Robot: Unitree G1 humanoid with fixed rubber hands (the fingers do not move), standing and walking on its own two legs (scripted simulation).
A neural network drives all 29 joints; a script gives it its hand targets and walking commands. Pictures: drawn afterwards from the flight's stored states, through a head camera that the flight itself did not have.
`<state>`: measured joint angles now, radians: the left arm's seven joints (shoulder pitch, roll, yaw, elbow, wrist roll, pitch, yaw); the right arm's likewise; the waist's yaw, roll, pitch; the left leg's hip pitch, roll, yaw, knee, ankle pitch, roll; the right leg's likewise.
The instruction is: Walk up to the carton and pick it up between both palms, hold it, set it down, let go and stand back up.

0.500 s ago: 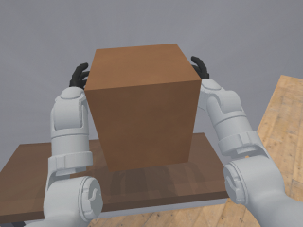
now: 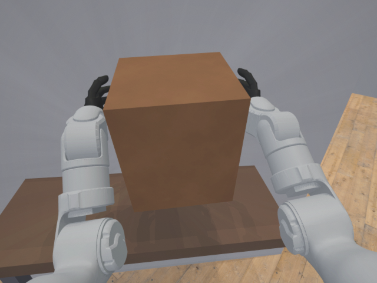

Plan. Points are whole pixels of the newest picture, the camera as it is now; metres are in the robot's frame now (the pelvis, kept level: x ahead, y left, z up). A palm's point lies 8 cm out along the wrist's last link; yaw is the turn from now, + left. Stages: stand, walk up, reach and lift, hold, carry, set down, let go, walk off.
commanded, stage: hold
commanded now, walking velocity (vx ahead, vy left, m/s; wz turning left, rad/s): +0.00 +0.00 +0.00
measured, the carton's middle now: (177, 131) +0.36 -0.01 +0.23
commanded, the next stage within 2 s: none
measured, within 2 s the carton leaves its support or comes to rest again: neither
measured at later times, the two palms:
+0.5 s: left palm (92, 111) +0.36 +0.15 +0.29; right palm (247, 100) +0.36 -0.15 +0.30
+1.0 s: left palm (94, 112) +0.36 +0.15 +0.28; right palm (248, 102) +0.36 -0.15 +0.30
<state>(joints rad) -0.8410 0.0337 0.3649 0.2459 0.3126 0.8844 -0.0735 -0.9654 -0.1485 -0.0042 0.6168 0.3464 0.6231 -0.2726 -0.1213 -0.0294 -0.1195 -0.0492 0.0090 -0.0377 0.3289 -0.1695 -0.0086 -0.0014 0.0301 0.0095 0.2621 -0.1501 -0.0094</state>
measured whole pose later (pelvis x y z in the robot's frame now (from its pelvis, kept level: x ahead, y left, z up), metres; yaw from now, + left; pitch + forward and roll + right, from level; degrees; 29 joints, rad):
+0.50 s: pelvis +0.00 +0.00 +0.00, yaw +0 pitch -7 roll -1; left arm -0.88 0.04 0.38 0.30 0.32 0.87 -0.07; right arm -1.02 -0.16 -0.01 0.69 0.36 0.60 -0.27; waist -0.11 -0.03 -0.12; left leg -0.05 0.01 -0.04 0.34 -0.17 -0.01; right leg 0.00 0.03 0.01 0.26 -0.15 -0.01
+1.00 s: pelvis +0.00 +0.00 +0.00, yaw +0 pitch -6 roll -1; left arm -0.88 0.04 0.38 0.32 0.32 0.86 -0.07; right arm -1.01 -0.16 -0.01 0.70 0.36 0.59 -0.27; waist -0.11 -0.03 -0.12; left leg -0.06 0.01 -0.04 0.33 -0.17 -0.01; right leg -0.01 0.03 0.01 0.26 -0.15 -0.01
